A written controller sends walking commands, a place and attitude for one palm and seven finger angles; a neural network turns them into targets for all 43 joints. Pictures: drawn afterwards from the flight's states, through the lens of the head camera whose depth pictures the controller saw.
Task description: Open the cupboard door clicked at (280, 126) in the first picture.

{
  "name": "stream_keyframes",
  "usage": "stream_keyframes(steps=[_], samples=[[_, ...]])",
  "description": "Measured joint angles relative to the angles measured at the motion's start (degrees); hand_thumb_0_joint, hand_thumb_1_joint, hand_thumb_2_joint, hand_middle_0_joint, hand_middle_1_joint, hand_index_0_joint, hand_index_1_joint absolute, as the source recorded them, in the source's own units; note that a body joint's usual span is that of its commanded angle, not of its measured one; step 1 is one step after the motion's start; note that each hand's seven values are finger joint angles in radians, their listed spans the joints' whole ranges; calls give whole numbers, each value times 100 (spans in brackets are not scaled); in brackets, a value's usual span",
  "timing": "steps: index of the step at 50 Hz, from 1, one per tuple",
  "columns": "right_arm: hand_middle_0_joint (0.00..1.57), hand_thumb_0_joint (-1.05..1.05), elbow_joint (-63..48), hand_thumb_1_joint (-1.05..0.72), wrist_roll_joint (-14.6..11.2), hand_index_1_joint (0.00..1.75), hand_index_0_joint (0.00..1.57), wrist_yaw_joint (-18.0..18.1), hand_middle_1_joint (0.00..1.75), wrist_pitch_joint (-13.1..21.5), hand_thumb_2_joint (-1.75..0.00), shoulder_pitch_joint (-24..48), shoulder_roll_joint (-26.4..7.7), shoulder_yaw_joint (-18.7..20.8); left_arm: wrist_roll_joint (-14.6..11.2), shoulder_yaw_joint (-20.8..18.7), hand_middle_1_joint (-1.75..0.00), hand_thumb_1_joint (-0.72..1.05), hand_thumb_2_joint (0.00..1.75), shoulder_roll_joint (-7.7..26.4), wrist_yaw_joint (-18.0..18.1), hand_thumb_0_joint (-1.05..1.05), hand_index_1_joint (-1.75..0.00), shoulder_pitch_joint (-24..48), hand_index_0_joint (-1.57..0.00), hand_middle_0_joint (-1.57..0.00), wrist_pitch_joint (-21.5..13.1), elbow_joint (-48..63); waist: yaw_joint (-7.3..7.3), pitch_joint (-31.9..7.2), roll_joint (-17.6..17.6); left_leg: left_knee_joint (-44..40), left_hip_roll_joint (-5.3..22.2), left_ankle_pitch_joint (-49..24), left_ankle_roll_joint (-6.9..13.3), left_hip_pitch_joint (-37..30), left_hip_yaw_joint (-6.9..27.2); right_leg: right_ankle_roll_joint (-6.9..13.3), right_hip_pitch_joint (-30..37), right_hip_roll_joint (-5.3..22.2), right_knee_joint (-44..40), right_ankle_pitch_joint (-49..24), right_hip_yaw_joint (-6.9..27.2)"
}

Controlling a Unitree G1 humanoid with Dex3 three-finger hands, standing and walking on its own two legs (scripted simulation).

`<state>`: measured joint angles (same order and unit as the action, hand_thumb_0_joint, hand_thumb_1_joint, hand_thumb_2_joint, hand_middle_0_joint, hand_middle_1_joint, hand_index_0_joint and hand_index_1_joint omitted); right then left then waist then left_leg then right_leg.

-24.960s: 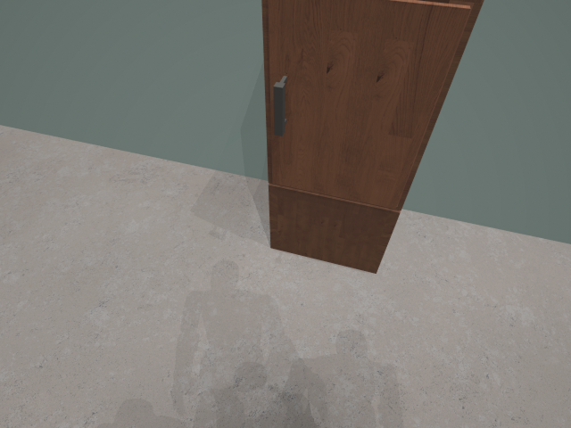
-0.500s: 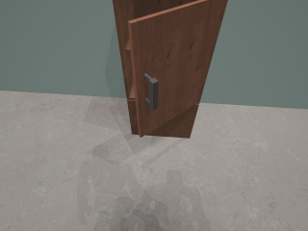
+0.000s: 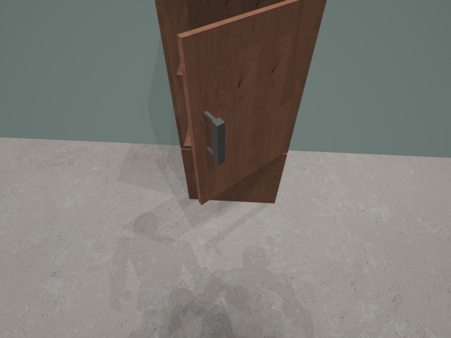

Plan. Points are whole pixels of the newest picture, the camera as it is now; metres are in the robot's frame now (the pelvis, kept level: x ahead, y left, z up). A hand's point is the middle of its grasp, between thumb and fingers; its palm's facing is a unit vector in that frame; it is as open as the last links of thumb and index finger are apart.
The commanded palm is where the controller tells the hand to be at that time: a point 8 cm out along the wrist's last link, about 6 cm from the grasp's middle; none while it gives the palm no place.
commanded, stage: walk to a spot facing it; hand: left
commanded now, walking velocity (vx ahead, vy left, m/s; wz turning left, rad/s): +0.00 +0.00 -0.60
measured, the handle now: (213, 138) +0.60 +0.07 -0.03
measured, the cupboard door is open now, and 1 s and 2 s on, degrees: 42 42 42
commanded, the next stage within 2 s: none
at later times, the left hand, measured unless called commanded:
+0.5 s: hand out of the picture +0.05 +0.14 -0.16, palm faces -0.20 -0.94 -0.28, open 7.4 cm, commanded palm none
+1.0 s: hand (170, 320) +0.19 +0.13 -0.17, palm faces -0.48 -0.84 -0.26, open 7.4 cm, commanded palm none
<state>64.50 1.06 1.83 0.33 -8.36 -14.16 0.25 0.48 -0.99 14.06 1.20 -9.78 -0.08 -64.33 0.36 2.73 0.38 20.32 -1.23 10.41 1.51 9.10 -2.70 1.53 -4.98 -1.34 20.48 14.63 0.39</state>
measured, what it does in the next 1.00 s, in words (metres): steps on the spot, turning right: left foot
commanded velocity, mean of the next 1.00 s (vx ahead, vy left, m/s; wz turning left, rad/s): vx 0.00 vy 0.00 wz -0.60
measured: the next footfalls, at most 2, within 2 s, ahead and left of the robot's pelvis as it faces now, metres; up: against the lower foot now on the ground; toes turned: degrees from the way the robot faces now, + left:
left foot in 0.84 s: +0.09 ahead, +0.09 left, +0.00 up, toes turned -31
right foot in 1.14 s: -0.04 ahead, -0.17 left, +0.00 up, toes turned -43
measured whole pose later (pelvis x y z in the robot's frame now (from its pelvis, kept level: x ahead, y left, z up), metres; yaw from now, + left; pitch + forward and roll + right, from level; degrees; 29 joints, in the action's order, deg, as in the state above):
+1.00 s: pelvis +0.00 -0.02 -0.01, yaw -33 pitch +1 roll -1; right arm 49.3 1.9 2.4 -0.6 -9.7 -12.2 1.0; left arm 1.3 -5.6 16.7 -1.6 -10.0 3.5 -50.6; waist 2.5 6.4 -1.5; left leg 28.7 3.7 16.7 -1.8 13.1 -0.7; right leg -2.8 -29.5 -1.4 59.2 27.0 1.3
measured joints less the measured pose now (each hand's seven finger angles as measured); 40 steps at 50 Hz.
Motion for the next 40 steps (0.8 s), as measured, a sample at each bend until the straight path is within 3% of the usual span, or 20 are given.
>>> stream_keyframes(steps=[7, 11, 15, 18, 22, 28, 34, 40], samples=[[20, 0, -439, -91, 19, 30, 20, 51, 30, -110, -90, -58, 186, 120, 42, -137, -30, 90, 89, -85, -91, 1, -29, -161, -20, -20, 272, 364, 47, 138, -95, 560, 135, 336, -18, 275, -443, 28, -652, -93, 1032, 354, 356], [20, 0, -624, -91, 65, 30, 20, 57, 30, -114, -89, -135, 204, 179, 65, -219, -30, 90, 89, -175, -158, 1, -29, -169, -20, -20, 388, 579, 89, 314, -55, 817, 263, 470, -56, 356, -728, -14, -1248, 38, 2309, 1158, 111], [20, 0, -689, -91, 34, 30, 20, 32, 30, -207, -89, -236, 156, 235, 97, -258, -30, 90, 89, -252, -198, 1, -29, -292, -20, -20, 298, 816, 118, 344, 97, 1480, 542, 814, -236, 615, -843, 55, -1134, 96, 1721, 572, -27], [20, 0, -687, -91, -13, 30, 20, 7, 30, -370, -89, -141, 107, 320, 99, -260, -30, 90, 89, -326, -141, 1, -29, -312, -20, -20, 234, 870, 106, 433, 173, 3091, 441, 1739, -331, 1228, -259, 264, -1175, -73, 1730, 604, -3], [20, 0, -814, -91, -32, 30, 20, 4, 30, -386, -89, 57, 97, 357, 72, -265, -30, 90, 89, -394, -57, 1, -29, -425, -20, -20, 195, 881, 138, 472, 73, 4175, 279, 1509, -458, 1707, 124, 338, -1052, -204, 1187, 234, 279], [20, 0, -1067, -91, -56, 30, 20, 34, 30, -347, -90, 328, 143, 354, 69, -280, -30, 90, 89, -394, -57, 1, -29, -580, -21, -21, 188, 912, 184, 365, -61, 3954, 253, 1312, -566, 1783, 391, 365, -938, -355, 675, -121, 719], [20, 0, -1252, -91, -89, 30, 20, 37, 30, -306, -90, 562, 196, 325, 96, -323, -30, 90, 89, -294, -76, 1, -30, -584, -21, -21, 206, 1033, 295, 300, -151, 3277, 155, 1394, -542, 1621, 500, 328, -965, -496, 590, -230, 1098], [20, 0, -1457, -91, -142, 30, 20, 31, 30, -187, -90, 602, 269, 249, 94, -376, -30, 90, 89, -89, -68, 1, -30, -524, -21, -21, 271, 1122, 301, 214, -278, 1794, -26, 1085, -432, 1079, 527, 176, -1120, -648, 765, -191, 1463]])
